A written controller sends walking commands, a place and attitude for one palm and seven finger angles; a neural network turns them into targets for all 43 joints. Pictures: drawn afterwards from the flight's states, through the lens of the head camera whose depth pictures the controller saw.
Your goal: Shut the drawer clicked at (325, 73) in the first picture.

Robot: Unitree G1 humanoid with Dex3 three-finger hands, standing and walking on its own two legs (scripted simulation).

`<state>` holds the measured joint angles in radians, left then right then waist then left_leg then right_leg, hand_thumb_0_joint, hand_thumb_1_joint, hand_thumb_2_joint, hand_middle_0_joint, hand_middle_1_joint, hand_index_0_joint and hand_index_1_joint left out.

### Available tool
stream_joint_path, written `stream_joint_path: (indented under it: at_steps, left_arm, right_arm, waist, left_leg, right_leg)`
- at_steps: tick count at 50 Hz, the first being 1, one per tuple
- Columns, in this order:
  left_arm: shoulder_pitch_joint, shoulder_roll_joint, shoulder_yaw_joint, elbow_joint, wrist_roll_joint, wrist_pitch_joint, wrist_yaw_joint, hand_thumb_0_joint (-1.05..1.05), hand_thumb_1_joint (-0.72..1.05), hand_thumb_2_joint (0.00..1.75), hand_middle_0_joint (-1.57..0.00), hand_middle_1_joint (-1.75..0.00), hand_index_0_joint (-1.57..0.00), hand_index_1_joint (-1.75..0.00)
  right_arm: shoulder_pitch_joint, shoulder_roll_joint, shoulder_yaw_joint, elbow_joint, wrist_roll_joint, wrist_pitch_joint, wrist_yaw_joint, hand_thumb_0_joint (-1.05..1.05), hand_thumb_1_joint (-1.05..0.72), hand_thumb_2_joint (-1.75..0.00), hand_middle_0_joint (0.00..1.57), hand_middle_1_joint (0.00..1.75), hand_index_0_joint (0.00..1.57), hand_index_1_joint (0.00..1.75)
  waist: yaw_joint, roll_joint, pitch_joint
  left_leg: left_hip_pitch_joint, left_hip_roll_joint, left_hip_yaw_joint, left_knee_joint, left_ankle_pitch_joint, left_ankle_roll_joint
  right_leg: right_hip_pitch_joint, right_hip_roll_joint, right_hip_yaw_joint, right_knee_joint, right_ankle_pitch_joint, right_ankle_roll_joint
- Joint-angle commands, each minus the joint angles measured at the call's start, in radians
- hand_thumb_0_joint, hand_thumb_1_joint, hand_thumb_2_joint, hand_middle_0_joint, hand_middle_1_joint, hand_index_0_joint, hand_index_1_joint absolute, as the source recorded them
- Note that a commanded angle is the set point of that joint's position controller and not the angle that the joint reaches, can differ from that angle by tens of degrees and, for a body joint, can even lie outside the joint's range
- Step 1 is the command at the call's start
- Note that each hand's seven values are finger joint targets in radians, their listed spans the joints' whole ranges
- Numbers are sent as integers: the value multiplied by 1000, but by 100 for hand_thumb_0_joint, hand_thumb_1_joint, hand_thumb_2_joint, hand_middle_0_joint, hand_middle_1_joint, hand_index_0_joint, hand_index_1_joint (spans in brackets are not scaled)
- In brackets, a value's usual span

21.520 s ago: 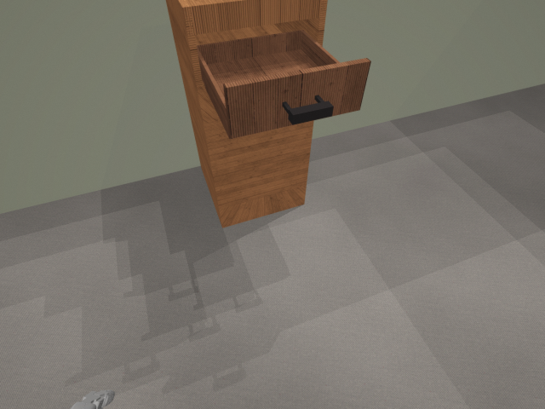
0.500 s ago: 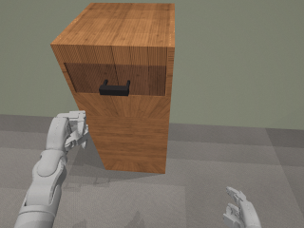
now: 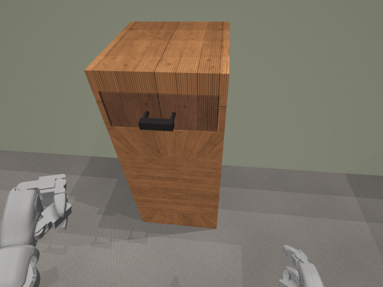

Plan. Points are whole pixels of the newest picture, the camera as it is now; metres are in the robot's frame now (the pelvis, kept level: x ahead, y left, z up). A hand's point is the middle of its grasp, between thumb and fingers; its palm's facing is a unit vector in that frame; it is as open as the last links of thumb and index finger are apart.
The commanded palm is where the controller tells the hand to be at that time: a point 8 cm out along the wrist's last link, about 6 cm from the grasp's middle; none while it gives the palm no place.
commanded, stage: draw the hand back to the body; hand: left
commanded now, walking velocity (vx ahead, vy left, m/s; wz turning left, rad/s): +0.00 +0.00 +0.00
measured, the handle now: (158, 119) +0.59 +0.18 +0.02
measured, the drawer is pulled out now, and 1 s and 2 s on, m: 0.00 0.00 0.00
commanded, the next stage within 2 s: step back with the hand held close in 0.26 s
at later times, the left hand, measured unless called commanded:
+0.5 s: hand (51, 205) +0.19 +0.24 +0.17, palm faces +0.38 -0.82 -0.43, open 3.2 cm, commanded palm +0.13 +0.28 +0.17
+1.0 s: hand (23, 240) +0.14 +0.26 +0.15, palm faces +0.31 -0.80 -0.51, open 3.2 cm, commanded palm +0.08 +0.30 +0.17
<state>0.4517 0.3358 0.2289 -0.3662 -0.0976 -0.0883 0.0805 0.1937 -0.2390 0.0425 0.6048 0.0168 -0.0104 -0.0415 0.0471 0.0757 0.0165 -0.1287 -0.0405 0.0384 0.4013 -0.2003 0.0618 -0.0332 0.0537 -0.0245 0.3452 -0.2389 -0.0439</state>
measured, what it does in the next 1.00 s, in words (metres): shifts its weight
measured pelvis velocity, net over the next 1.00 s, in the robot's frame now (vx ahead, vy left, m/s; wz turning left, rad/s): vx -0.05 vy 0.02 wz -0.01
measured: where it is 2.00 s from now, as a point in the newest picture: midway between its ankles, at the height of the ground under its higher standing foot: outside the picture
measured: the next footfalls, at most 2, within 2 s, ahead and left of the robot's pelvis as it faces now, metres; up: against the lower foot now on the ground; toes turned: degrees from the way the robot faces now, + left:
right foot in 1.84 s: -0.30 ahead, -0.03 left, +0.00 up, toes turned -6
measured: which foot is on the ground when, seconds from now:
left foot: down 0.00-1.00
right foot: down 0.00-1.00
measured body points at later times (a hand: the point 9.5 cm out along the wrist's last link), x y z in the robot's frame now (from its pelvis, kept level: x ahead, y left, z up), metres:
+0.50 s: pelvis +0.00 +0.00 +0.00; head -0.01 -0.02 +0.45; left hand +0.16 +0.28 +0.19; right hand +0.20 -0.22 -0.08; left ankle +0.02 +0.08 -0.74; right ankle -0.03 -0.09 -0.74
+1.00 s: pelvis -0.05 +0.02 -0.01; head -0.03 +0.02 +0.44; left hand +0.12 +0.31 +0.18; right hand +0.13 -0.22 -0.09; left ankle +0.02 +0.08 -0.74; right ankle -0.03 -0.09 -0.74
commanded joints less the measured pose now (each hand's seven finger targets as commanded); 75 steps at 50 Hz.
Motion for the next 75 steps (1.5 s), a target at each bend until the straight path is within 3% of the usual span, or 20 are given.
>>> stream_joint_path:
  at_steps: [1, 9, 17, 19, 20, 22, 26, 32, 36, 40, 50, 55, 61, 65, 67, 69, 71, 73, 74, 75]
  left_arm:
    - [-21, 179, 146, -316, -3, -74, 24, 0, 90, 90, -140, -160, -140, -160]
    - [14, 136, 127, -270, 6, -67, 27, 0, 90, 90, -140, -160, -140, -160]
    - [-18, 165, 148, -329, 8, -76, 39, 0, 90, 90, -140, -160, -140, -160]
    - [-4, 183, 166, -343, 9, -71, 43, 0, 90, 90, -140, -160, -140, -160]
    - [-132, 328, 311, -461, 18, -117, 47, 0, 90, 90, -140, -160, -140, -160]
    - [57, 201, 225, -304, 17, -115, 29, 0, 90, 90, -140, -160, -140, -160]
    - [137, 165, 197, -275, 17, -120, 17, 0, 90, 90, -140, -160, -140, -160]
    - [204, 214, 248, -333, 6, -129, 24, 0, 90, 90, -140, -160, -140, -160]
    - [221, 246, 274, -400, 5, -140, 40, 0, 90, 90, -140, -160, -140, -160]
    - [226, 244, 272, -423, 13, -147, 48, 0, 90, 90, -140, -160, -140, -160]
    - [190, 207, 259, -379, 45, -184, 55, 0, 90, 90, -140, -160, -140, -160]
    - [151, 219, 278, -427, 72, -200, 58, 0, 90, 90, -140, -160, -140, -160]
    - [176, 237, 313, -453, 73, -218, 56, 0, 90, 90, -140, -160, -140, -160]
    - [128, 219, 276, -447, 55, -231, 59, 0, 90, 90, -140, -160, -140, -160]
    - [98, 215, 249, -437, 53, -237, 71, 0, 90, 90, -140, -160, -140, -160]
    - [91, 240, 265, -441, 58, -241, 81, 0, 90, 90, -140, -160, -140, -160]
    - [122, 241, 265, -463, 58, -246, 79, 0, 90, 90, -140, -160, -140, -160]
    - [129, 265, 314, -507, 72, -260, 76, 0, 90, 90, -140, -160, -140, -160]
    - [113, 295, 338, -498, 84, -254, 77, 0, 90, 90, -140, -160, -140, -160]
    - [101, 300, 366, -515, 80, -254, 80, 0, 90, 90, -140, -160, -140, -160]
  right_arm:
    - [-152, -105, -46, -176, 1, -76, -14, 0, -90, -90, 20, 30, 20, 30]
    - [-138, -115, -59, -154, -2, -93, -21, 0, -90, -90, 20, 30, 20, 30]
    - [-142, -104, -48, -158, -8, -103, -34, 0, -90, -90, 20, 30, 20, 30]
    - [-140, -109, -48, -157, -11, -110, -34, 0, -90, -90, 20, 30, 20, 30]
    - [-148, -138, -59, -194, -5, -82, -27, 0, -90, -90, 20, 30, 20, 30]
    - [-137, -115, -61, -171, -15, -47, -20, 0, -90, -90, 20, 30, 20, 30]
    - [-117, -124, -82, -192, -10, 0, -10, 0, -90, -90, 20, 30, 20, 30]
    - [-123, -118, -98, -230, 4, 39, -14, 0, -90, -90, 20, 30, 20, 30]
    - [-119, -119, -100, -250, 7, 39, -23, 0, -90, -90, 20, 30, 20, 30]
    - [-105, -125, -102, -249, 5, 22, -30, 0, -90, -90, 20, 30, 20, 30]
    - [-98, -144, -107, -242, -1, -25, -35, 0, -90, -90, 20, 30, 20, 30]
    - [-97, -148, -109, -246, -10, -53, -43, 0, -90, -90, 20, 30, 20, 30]
    - [-84, -141, -115, -243, -11, -70, -33, 0, -90, -90, 20, 30, 20, 30]
    - [-47, -117, -122, -197, -19, -62, -17, 0, -90, -90, 20, 30, 20, 30]
    - [-35, -109, -125, -178, -18, -57, -11, 0, -90, -90, 20, 30, 20, 30]
    - [-42, -111, -128, -170, -18, -57, -16, 0, -90, -90, 20, 30, 20, 30]
    - [-56, -119, -122, -184, -13, -54, -23, 0, -90, -90, 20, 30, 20, 30]
    - [-96, -143, -119, -207, -21, -83, -32, 0, -90, -90, 20, 30, 20, 30]
    - [-116, -136, -116, -204, -35, -100, -33, 0, -90, -90, 20, 30, 20, 30]
    - [-104, -125, -119, -197, -42, -110, -25, 0, -90, -90, 20, 30, 20, 30]
  waist:
    - [7, 0, -89]
    - [-6, -56, 17]
    - [13, 2, -78]
    - [19, 9, -93]
    - [-22, 29, -33]
    - [-23, -33, -13]
    - [-34, -47, -85]
    - [-31, -96, -188]
    - [-27, -43, -219]
    - [-32, 9, -200]
    - [-50, -4, -65]
    - [-41, 34, -79]
    - [-47, -6, -111]
    - [-71, -182, -86]
    - [-87, -215, -96]
    - [-92, -183, -102]
    - [-86, -67, -88]
    - [-66, 213, -116]
    - [-58, 245, -119]
    - [-50, 190, -139]
  left_leg:
    - [93, 59, -83, -42, 155, -25]
    - [81, 59, -84, -49, 80, -18]
    - [101, 52, -83, -37, 132, -19]
    - [102, 53, -87, -34, 172, -24]
    - [40, 69, -114, -2, 123, 10]
    - [31, 70, -113, 13, 158, 11]
    - [42, 90, -102, 1, 289, 6]
    - [18, 107, -99, 6, 388, 10]
    - [-32, 117, -107, 3, 374, 14]
    - [-104, 135, -135, -27, 260, 21]
    - [-458, 178, -240, -147, -355, 52]
    - [-597, 223, -298, -220, -507, 72]
    - [-597, 194, -257, -113, -470, 70]
    - [-289, 82, -154, 201, -267, -8]
    - [-130, 49, -123, 322, -161, -33]
    - [-93, 50, -120, 279, -118, -29]
    - [-131, 115, -213, 114, -159, 4]
    - [-428, 335, -462, -265, -480, 82]
    - [-570, 413, -557, -370, -590, 111]
    - [-639, 438, -524, -377, -616, 103]
  right_leg:
    - [-83, -44, 43, -63, 148, 10]
    - [-163, -39, 43, -94, 68, 15]
    - [-95, -52, 54, -74, 123, 10]
    - [-76, -46, 53, -69, 162, 8]
    - [-161, -96, 159, -100, 214, 28]
    - [-185, -119, 141, -95, 237, 37]
    - [-166, -104, 80, -36, 303, 60]
    - [-124, -94, 59, 38, 375, 79]
    - [-97, -90, 62, 83, 374, 79]
    - [-97, -74, 64, 112, 269, 76]
    - [-44, -55, 104, 155, -17, 53]
    - [58, -8, 83, 284, -20, 54]
    - [29, -26, 182, 269, 6, 35]
    - [-367, -203, 387, -9, -168, -50]
    - [-498, -264, 383, -63, -116, -73]
    - [-516, -234, 313, -31, -49, -53]
    - [-504, -132, 206, 79, -81, -3]
    - [-224, 55, 71, 477, -133, 62]
    - [-142, 90, 99, 752, -208, 63]
    - [-91, 85, 125, 905, -198, 61]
